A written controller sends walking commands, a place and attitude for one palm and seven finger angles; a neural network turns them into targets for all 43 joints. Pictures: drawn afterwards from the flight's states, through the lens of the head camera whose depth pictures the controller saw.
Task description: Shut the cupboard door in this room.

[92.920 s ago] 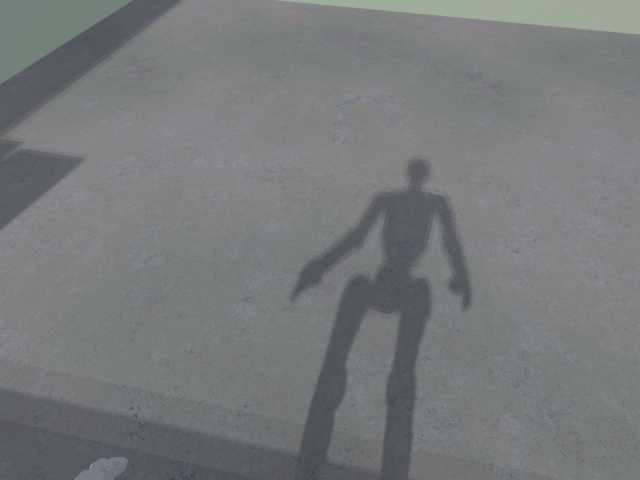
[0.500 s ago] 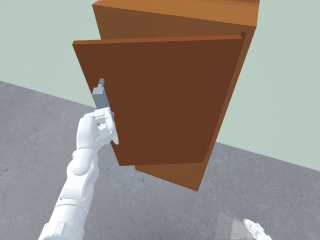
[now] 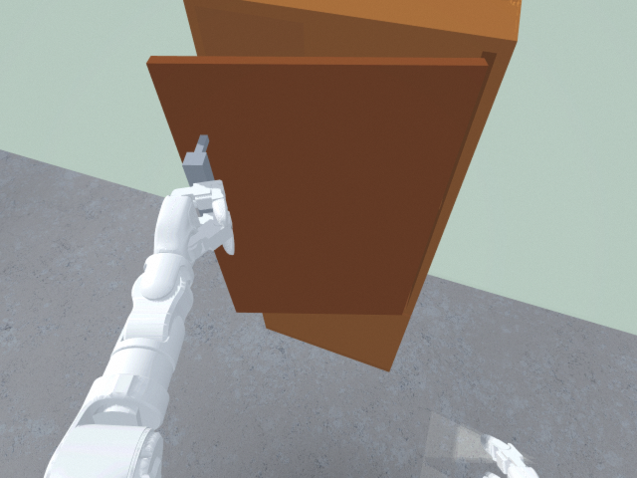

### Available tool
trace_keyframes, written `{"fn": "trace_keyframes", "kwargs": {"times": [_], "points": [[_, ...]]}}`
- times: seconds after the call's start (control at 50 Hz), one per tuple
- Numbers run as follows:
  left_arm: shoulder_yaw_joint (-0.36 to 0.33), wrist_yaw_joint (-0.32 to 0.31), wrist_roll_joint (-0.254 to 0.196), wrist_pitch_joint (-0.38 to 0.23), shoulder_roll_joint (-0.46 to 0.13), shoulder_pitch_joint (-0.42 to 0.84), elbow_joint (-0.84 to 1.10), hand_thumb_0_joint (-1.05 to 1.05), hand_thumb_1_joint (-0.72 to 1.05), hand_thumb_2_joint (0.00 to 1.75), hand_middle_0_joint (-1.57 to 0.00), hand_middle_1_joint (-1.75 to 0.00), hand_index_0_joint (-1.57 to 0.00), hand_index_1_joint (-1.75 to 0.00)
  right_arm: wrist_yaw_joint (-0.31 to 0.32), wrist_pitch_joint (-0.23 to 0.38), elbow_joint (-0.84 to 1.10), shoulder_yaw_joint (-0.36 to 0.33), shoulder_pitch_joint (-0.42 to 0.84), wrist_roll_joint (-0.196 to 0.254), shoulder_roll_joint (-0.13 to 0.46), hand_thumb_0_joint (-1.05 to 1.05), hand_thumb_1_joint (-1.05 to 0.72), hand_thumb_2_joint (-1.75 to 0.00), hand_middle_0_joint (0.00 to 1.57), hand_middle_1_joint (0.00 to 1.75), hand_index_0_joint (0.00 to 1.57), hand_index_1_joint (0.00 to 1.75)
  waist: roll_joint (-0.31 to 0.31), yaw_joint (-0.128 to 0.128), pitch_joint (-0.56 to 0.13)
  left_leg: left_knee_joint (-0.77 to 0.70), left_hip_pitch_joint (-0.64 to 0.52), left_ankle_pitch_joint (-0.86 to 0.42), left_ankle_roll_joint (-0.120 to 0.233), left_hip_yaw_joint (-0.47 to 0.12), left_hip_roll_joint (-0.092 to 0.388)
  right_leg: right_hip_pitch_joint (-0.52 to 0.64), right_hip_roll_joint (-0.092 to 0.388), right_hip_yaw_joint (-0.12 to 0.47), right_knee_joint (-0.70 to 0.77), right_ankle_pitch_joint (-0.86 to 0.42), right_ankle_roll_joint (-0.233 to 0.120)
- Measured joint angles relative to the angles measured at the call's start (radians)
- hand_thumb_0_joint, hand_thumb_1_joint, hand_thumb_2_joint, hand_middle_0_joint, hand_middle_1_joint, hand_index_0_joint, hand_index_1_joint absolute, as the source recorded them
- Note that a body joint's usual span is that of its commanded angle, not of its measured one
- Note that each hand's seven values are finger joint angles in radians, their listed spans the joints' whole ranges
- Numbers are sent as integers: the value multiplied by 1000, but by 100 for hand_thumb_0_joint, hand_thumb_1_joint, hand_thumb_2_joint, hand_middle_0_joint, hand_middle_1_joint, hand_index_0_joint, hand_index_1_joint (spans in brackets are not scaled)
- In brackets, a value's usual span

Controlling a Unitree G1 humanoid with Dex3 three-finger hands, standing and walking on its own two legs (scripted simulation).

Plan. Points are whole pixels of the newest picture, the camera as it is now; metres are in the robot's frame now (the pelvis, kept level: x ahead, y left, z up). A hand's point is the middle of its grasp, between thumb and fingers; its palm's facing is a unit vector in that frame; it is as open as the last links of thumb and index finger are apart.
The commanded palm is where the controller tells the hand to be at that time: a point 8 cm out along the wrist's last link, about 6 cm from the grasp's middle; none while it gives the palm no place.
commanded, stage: push the door shut along its arc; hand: left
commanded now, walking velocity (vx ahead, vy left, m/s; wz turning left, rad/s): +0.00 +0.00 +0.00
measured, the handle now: (211, 189) +0.48 +0.17 +0.09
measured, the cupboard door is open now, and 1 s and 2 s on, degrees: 19 0 0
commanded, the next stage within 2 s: pull the fist back off the door in 1.04 s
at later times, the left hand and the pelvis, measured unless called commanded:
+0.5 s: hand (246, 190) +0.47 +0.12 +0.10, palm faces -0.16 -0.99 -0.01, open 3.1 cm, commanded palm +0.46 +0.17 +0.09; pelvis -0.01 +0.01 -0.01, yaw -1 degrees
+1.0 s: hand (260, 169) +0.51 +0.10 +0.10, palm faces -0.27 -0.96 -0.01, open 3.1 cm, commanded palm +0.53 +0.14 +0.09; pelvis +0.00 +0.02 -0.02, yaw +0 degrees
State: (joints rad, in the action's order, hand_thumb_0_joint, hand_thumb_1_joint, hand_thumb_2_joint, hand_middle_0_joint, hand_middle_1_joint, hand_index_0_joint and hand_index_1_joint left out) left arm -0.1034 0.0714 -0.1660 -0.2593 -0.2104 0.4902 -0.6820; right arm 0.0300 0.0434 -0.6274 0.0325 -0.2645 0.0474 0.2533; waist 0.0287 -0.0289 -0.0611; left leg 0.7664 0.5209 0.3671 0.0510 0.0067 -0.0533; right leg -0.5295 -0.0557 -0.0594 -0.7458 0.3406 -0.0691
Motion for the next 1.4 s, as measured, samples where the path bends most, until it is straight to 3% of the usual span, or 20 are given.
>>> {"fn": "trace_keyframes", "kwargs": {"times": [0.42,0.6,0.78,0.86,1.0,1.16,1.2,1.26,1.3,1.36,1.4], "points": [[-53,128,-2,-92,-87,323,-389,2,90,90,-131,-150,-131,-150,-16,8,-49,-15,-98,-5,27,1,-91,-90,21,30,20,30,1,-70,-12,63,131,10,16,12,-4,-127,6,6,-54,3,15],[-106,150,23,-104,-137,436,-501,2,90,89,-130,-150,-130,-150,-23,3,-48,-8,-122,-15,30,0,-91,-90,21,30,20,30,-1,-113,-16,97,194,23,22,19,2,-189,1,11,-80,8,19],[-117,199,33,-81,-185,531,-559,2,90,90,-130,-150,-130,-150,-28,-3,-48,-9,-149,-23,39,0,-91,-90,21,30,20,30,6,-143,-23,135,262,40,26,16,7,-251,-4,5,-102,18,23],[-108,209,38,-76,-188,557,-569,2,90,90,-130,-150,-130,-150,-30,-7,-46,-12,-158,-26,40,0,-91,-90,21,30,20,30,11,-153,-26,146,282,48,27,15,9,-268,-6,4,-108,23,24],[-85,211,46,-86,-172,600,-602,2,90,90,-130,-150,-130,-150,-32,-15,-62,-5,-164,-29,32,0,-91,-90,21,30,20,30,11,-145,-28,167,305,52,27,-5,2,-281,1,-16,-120,30,24],[-41,217,38,-65,-198,692,-668,2,90,90,-130,-150,-130,-150,-23,18,-67,10,-131,-30,34,0,-91,-90,21,30,20,30,4,-165,-21,201,364,41,24,-28,-2,-326,6,-44,-140,21,20],[-68,141,47,-59,-165,710,-666,2,90,90,-130,-150,-130,-150,-22,31,-68,6,-132,-41,36,0,-91,-90,21,30,20,30,6,-161,-28,211,387,39,23,-30,-2,-347,7,-47,-147,18,21],[-133,-105,61,-59,-91,735,-662,2,90,90,-130,-151,-130,-150,-48,44,-67,0,-128,-74,35,0,-91,-90,21,30,20,30,3,-168,-44,220,418,35,21,-26,-4,-382,10,-44,-162,16,22],[-171,-239,118,-70,-80,752,-681,2,90,90,-130,-150,-130,-150,-73,46,-58,1,-122,-99,33,0,-91,-90,21,30,20,30,1,-188,-57,229,441,35,22,-19,-3,-409,10,-38,-177,18,22],[-171,-316,220,-92,-113,756,-698,2,90,90,-130,-150,-130,-150,-101,42,-34,-2,-125,-119,30,0,-91,-90,21,30,20,30,11,-220,-65,246,468,43,22,-6,4,-442,4,-28,-199,23,19],[-183,-307,234,-105,-133,745,-691,2,90,90,-130,-150,-130,-150,-107,31,-26,-6,-136,-117,24,0,-91,-90,21,30,20,30,16,-226,-60,246,464,49,22,6,11,-446,-3,-15,-202,24,18]]}}
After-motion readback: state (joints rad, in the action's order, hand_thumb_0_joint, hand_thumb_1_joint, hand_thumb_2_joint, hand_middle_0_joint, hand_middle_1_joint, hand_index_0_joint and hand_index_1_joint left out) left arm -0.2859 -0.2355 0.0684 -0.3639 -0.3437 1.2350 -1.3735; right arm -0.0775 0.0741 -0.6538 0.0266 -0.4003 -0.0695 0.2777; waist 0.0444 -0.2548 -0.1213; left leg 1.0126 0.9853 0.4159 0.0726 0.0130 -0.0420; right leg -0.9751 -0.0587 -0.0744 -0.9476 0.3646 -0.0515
